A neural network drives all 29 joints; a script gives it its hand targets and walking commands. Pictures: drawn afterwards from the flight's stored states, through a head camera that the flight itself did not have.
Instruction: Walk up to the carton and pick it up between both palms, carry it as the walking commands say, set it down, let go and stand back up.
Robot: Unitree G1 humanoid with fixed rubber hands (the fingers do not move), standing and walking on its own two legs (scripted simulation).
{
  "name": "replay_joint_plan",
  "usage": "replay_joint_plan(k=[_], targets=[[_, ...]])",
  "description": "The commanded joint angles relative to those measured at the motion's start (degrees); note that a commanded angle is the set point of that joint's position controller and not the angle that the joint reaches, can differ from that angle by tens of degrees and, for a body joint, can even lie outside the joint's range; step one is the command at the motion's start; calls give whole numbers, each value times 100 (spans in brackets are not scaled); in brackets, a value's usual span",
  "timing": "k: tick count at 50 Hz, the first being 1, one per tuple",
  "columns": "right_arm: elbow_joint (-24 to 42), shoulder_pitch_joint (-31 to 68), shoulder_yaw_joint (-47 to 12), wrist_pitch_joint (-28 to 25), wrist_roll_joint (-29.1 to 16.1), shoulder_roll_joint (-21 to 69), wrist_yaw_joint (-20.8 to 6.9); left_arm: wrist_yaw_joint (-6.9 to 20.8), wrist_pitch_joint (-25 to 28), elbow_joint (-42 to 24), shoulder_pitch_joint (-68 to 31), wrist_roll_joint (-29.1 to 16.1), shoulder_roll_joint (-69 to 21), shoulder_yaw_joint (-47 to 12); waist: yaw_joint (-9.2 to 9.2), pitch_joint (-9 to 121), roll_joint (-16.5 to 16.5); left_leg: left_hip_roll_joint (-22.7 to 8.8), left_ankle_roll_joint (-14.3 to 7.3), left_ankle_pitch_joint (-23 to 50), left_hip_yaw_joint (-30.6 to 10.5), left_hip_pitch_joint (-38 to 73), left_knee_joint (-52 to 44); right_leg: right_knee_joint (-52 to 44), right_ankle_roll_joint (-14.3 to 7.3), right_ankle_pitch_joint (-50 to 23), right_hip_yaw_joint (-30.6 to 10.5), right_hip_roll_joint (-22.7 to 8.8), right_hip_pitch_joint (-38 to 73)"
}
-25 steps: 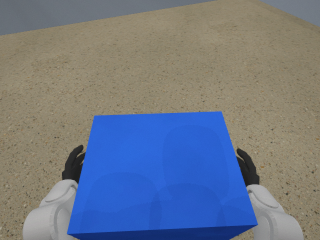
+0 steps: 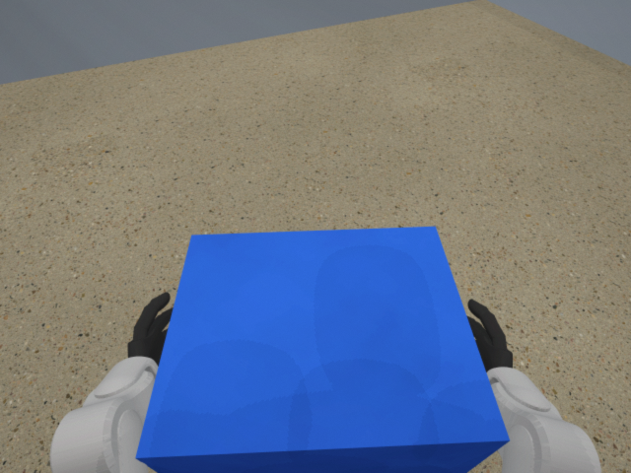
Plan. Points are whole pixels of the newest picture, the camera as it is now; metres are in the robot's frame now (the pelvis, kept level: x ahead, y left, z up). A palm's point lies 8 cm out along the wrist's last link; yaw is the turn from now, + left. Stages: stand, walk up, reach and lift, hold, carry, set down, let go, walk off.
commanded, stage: carry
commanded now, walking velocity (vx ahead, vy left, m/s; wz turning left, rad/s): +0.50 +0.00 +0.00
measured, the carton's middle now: (319, 379) +0.24 +0.00 +0.01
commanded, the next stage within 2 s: none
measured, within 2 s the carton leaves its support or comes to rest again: neither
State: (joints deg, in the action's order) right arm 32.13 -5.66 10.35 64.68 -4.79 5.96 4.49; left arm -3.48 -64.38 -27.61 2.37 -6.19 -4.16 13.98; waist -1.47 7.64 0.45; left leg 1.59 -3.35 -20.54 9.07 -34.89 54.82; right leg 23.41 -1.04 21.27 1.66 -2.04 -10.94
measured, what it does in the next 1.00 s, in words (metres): walks ahead: left foot, then right foot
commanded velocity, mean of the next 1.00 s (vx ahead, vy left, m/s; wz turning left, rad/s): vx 0.50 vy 0.00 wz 0.00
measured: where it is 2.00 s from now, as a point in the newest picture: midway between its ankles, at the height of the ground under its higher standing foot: (273, 304)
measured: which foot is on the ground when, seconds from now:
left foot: up 0.00-0.10, down 0.12-0.72, up 0.74-0.92, down 0.94-1.00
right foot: down 0.00-0.14, up 0.16-0.68, down 0.70-0.94, up 0.96-1.00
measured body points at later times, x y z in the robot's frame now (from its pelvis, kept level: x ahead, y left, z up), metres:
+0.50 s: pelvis +0.25 +0.07 +0.01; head +0.22 +0.10 +0.45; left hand +0.50 +0.25 +0.07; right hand +0.47 -0.12 +0.11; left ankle +0.17 +0.08 -0.74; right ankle +0.29 -0.11 -0.68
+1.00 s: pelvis +0.50 +0.13 -0.03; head +0.50 +0.16 +0.42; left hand +0.74 +0.33 +0.04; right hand +0.74 -0.04 +0.06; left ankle +0.56 +0.21 -0.74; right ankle +0.43 -0.05 -0.72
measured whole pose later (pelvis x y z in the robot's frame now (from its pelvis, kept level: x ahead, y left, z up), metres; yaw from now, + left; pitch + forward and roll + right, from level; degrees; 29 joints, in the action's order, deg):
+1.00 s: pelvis +0.50 +0.13 -0.03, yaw +3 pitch +4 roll -4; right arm 31.3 -5.5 13.4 62.5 -5.0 5.9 0.2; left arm -5.6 -64.9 -28.8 0.7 -4.8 -6.2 13.1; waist -1.5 4.2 -1.4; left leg -1.2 -3.5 -13.3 1.4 -31.3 43.0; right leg 46.4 3.9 24.2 5.0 -4.5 -19.1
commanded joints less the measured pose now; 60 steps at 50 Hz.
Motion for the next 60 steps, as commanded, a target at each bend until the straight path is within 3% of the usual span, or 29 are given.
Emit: replay_joint_plan(k=[1,3,4,5,6,7,8,9,11,13,16,25,31,33,34,35,36,37,38,40,41,44,45,46,47,49,52,54,60], targets=[[1352,2738,-4913,-234,-1203,3968,-643,616,165,-1328,-2208,-939,-3935,-4898,295,1191,1154,-248,185,1147,-12,218,-2462,111,-300,-6313,153,-1360,2794],[1541,2796,-4877,-305,-1266,4002,-637,663,222,-1515,-2209,-1041,-4000,-4952,68,2360,835,128,88,2112,316,2935,-3229,1850,-52,-6355,676,-886,1902],[1468,2501,-4746,-246,-1152,3695,-622,640,121,-1344,-1969,-990,-3904,-4971,-25,3033,138,-926,-390,3159,-1237,4966,-2609,3374,206,-4861,717,-599,16],[1482,2829,-4867,-309,-1334,3955,-672,614,176,-1792,-2436,-1027,-4018,-5203,74,2421,-1588,-1830,-845,3884,-3201,5408,-3308,4404,230,-138,515,264,-1797],[1421,2552,-4723,-270,-1294,3754,-680,592,125,-1664,-2268,-966,-3865,-5113,45,2146,-1951,-2113,-1163,4215,-3664,5637,-3368,5042,110,976,-57,474,-2686],[1242,2519,-4687,-201,-1144,3598,-693,633,58,-1271,-2128,-870,-3780,-5021,24,1545,-1097,-2294,-1088,2961,-3801,4647,-3746,5184,-8,715,-480,238,-2704],[818,2294,-4657,-97,-1109,3624,-730,639,22,-1222,-2270,-834,-3699,-5058,11,1139,-1267,-2526,-1324,1606,-3740,4019,-3943,5289,-27,632,-502,-22,-3077],[716,2265,-4558,-43,-1013,3575,-732,639,-35,-1144,-2348,-819,-3728,-5029,28,865,-649,-2354,-1172,987,-3558,3615,-4155,4765,-18,397,-589,-256,-2953],[816,2586,-4665,-89,-1063,3728,-762,679,-8,-1104,-2307,-871,-3899,-4932,71,823,-87,-2083,-963,1122,-3160,3357,-4347,4432,60,-10,-518,-391,-2736],[856,2726,-4563,-98,-1109,3722,-809,633,-16,-1148,-2513,-798,-4005,-4971,104,458,-731,-1950,-708,1048,-2880,3142,-4664,3948,164,-269,-421,-378,-2660],[25,2184,-4207,72,-839,3444,-853,578,-149,-720,-2523,-576,-3721,-4820,102,-41,-622,-1795,-467,2122,-2324,3173,-4808,3414,219,-723,-241,-327,-2812],[559,2717,-4232,156,-1042,3453,-909,446,-220,-1088,-3013,-688,-3962,-4993,29,-489,-978,-1513,44,5517,-1176,4305,-4567,1798,251,-1029,703,39,-2988],[688,2301,-4139,147,-1019,3535,-845,368,-230,-1447,-3233,-869,-4103,-5168,-45,613,-1210,-978,419,9084,-445,4726,-2713,176,136,-1497,1606,1142,-969],[1050,2926,-4347,135,-1028,3380,-809,414,-231,-1151,-2653,-831,-4228,-5126,464,1830,-941,-909,622,7223,-96,2599,-508,260,-557,-2063,185,-17,2309],[1022,2805,-4394,118,-1048,3420,-825,404,-139,-1204,-2433,-758,-4094,-5022,640,2493,273,-409,645,3370,-292,899,1457,188,-1408,-3219,-1883,-1555,3776],[1048,2813,-4503,86,-1112,3535,-863,423,-90,-1139,-2315,-757,-4141,-5057,537,2301,1528,176,634,-1162,-907,-822,3012,408,-2039,-5931,-2855,-2428,4506],[1167,3316,-4737,-49,-1311,3836,-938,425,41,-1426,-2712,-852,-4353,-5226,515,2147,809,16,531,-1707,-1563,-1362,3405,455,-1948,-6556,-3020,-2433,4297],[987,2791,-4648,-52,-1315,3920,-994,443,57,-1382,-2363,-811,-4431,-5101,498,1848,594,-258,362,-1677,-2058,-1725,3163,241,-1758,-5511,-2858,-2360,3823],[1437,2949,-4782,-220,-1402,4203,-1015,492,180,-1550,-2433,-915,-4738,-5144,496,1745,994,-563,320,-2014,-2315,-2418,2816,459,-1402,-5377,-2807,-2355,4117],[1186,2744,-4721,-290,-1377,4347,-1022,526,267,-1780,-2962,-1013,-4794,-5276,298,1406,564,-1265,305,-2003,-2511,-1986,925,485,-903,-4137,-2068,-2303,3091],[1214,2855,-4717,-355,-1352,4222,-985,556,295,-1545,-2624,-879,-4613,-5029,288,1456,161,-1119,271,-981,-1577,-1054,1,-154,-1036,-3283,-1614,-2221,2142],[818,2331,-4297,-301,-994,3575,-909,572,153,-923,-2094,-635,-4056,-4829,113,1380,881,-613,200,497,-534,2227,-2532,-131,-264,-847,127,-1594,-415],[454,2241,-4213,-301,-996,3704,-907,569,159,-935,-2216,-633,-4169,-4983,57,1401,84,-491,265,661,-813,3117,-2701,937,-98,-342,647,-1085,-1004],[673,2452,-4304,-301,-1086,3578,-909,565,136,-853,-2109,-572,-4201,-4908,30,1436,-1274,-1342,115,105,-2722,3506,-3761,2691,208,526,1137,-133,-1873],[830,2579,-4353,-289,-1174,3497,-910,519,137,-1092,-2123,-557,-4052,-4989,83,1016,-1958,-1890,-24,-746,-4079,3741,-4655,3683,244,842,459,272,-2842],[475,2188,-4244,-169,-1081,3526,-931,507,16,-1171,-2318,-686,-3878,-5130,77,660,-1335,-2000,219,-257,-4096,3517,-4549,4339,134,251,-439,165,-2894],[652,2598,-4448,-203,-1132,3653,-979,572,66,-885,-2364,-729,-4187,-5088,38,863,-583,-1817,215,732,-3255,4028,-4406,4289,154,-271,-372,-121,-3113],[649,2623,-4388,-222,-1087,3600,-944,560,78,-911,-2457,-724,-4117,-5063,23,644,-1211,-1704,46,2923,-2625,4457,-3979,4399,130,-339,-287,-219,-3524],[588,2379,-4466,-102,-1105,3494,-957,505,42,-819,-2213,-515,-3850,-4839,-34,498,-576,-1748,-18,4240,-1949,4953,-4075,3547,221,-680,-81,-187,-3523]])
